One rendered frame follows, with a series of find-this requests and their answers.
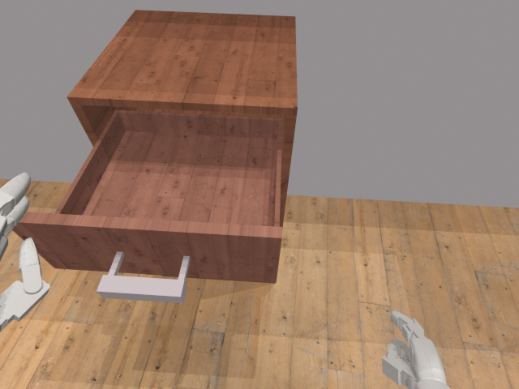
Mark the cabinet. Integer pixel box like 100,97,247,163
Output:
67,10,298,284

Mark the right robot hand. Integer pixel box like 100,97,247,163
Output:
382,310,447,389

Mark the left robot hand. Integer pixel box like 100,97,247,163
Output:
0,173,50,331

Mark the handle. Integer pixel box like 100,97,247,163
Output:
97,252,191,303

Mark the drawer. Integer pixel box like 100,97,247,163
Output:
13,110,282,283

